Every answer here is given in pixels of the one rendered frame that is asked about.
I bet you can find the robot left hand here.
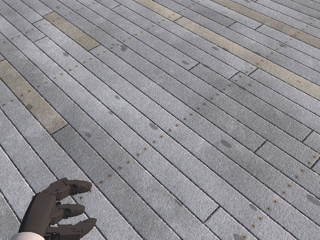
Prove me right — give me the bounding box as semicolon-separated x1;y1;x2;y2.
18;177;97;240

